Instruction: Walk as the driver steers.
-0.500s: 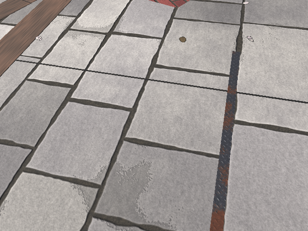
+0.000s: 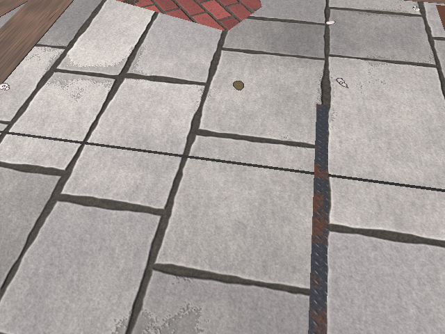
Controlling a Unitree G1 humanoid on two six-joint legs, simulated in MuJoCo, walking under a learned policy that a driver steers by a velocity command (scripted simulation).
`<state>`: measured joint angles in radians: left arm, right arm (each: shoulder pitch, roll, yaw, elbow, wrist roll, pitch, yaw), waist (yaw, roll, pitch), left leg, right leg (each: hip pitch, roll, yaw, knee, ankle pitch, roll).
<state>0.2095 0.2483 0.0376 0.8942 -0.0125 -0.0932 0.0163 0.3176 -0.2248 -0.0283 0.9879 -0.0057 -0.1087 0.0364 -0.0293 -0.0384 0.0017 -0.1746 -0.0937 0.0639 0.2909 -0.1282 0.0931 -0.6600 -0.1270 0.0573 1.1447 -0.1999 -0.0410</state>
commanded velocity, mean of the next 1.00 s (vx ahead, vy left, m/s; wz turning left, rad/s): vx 0.50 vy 0.00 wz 0.00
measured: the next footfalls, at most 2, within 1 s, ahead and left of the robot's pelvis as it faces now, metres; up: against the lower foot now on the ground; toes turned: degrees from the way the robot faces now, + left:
right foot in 0.30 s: +0.34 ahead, -0.17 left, +0.00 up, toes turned -2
left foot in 0.86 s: +0.65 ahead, +0.07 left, +0.00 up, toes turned +3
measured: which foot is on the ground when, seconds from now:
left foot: down 0.00-0.32, up 0.34-0.84, down 0.86-1.00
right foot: up 0.00-0.28, down 0.30-0.86, up 0.88-1.00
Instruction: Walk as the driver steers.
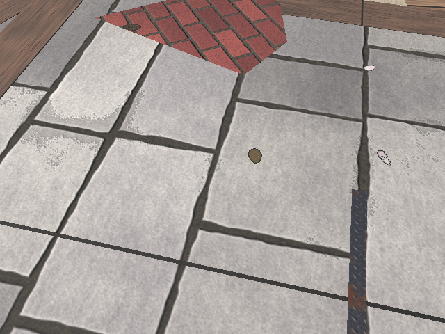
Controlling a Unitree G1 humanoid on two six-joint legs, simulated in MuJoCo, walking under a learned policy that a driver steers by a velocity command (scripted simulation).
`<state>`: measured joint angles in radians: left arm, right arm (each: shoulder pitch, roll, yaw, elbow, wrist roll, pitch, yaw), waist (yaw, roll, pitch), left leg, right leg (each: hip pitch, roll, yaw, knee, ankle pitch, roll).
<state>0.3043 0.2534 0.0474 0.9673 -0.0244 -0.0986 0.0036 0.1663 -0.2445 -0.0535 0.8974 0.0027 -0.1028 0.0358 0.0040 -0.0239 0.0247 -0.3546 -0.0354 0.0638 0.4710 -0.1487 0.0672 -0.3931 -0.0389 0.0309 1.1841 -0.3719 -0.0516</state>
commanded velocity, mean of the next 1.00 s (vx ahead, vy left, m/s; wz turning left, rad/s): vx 0.50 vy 0.00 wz -0.04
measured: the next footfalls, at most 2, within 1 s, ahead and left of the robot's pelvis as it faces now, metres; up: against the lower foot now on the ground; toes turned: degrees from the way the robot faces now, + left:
right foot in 0.44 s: +0.42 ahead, -0.15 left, +0.00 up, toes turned -3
left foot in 1.00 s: +0.72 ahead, +0.09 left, +0.00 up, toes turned -2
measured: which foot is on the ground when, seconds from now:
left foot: down 0.00-0.46, up 0.48-0.98, down 1.00-1.00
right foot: up 0.00-0.42, down 0.44-1.00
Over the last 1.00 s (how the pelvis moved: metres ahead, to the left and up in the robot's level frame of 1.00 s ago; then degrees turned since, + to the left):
0.55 -0.01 -0.01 1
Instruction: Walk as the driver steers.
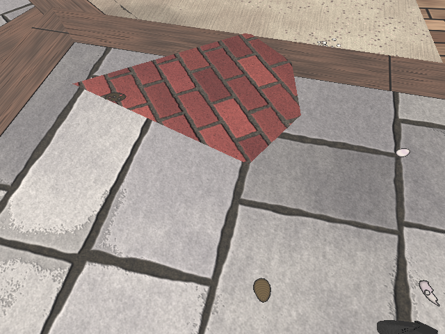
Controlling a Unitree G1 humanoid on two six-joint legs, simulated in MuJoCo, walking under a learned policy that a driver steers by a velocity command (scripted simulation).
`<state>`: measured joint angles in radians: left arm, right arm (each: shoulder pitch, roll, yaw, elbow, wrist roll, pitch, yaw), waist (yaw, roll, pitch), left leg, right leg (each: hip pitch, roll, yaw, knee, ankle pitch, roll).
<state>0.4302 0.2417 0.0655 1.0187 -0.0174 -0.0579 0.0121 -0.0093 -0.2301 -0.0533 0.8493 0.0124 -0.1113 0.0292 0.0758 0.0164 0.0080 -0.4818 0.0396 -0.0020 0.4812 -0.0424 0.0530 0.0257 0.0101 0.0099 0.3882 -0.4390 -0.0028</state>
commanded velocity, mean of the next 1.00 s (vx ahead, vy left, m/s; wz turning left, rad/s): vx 0.50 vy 0.00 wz -0.45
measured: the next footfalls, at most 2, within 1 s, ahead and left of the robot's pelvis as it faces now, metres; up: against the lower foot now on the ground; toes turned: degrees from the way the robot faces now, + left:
right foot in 0.54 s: +0.39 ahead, -0.18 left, +0.00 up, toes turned -22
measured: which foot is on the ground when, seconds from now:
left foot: down 0.00-0.54, up 0.56-1.00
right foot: down 0.00-0.00, up 0.02-0.52, down 0.54-1.00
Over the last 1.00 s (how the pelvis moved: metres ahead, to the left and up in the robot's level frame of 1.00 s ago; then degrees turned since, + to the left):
0.55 -0.02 -0.01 -3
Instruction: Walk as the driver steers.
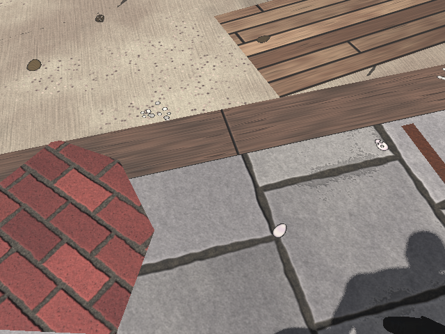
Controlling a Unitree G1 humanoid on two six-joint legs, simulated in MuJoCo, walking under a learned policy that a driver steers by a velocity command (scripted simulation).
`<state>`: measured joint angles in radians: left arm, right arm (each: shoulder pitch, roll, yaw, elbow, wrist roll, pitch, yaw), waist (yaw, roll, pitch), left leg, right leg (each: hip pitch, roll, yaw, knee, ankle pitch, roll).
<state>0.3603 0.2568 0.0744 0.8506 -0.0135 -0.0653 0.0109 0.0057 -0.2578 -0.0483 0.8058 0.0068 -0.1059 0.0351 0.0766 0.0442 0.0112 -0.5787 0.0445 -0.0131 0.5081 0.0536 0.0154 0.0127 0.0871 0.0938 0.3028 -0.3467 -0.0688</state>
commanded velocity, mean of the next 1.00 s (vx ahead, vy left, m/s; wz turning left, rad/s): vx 0.50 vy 0.00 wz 0.24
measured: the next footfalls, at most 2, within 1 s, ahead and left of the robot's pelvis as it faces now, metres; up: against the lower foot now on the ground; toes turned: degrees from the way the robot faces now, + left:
left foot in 0.06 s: +0.22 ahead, +0.13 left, +0.00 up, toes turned +0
right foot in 0.58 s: +0.51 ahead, -0.11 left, +0.00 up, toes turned +5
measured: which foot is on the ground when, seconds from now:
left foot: up 0.00-0.04, down 0.06-0.58, up 0.60-1.00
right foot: down 0.00-0.06, up 0.08-0.56, down 0.58-1.00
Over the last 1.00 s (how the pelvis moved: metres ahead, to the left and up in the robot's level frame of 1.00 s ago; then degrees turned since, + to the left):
0.51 -0.14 0.01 -28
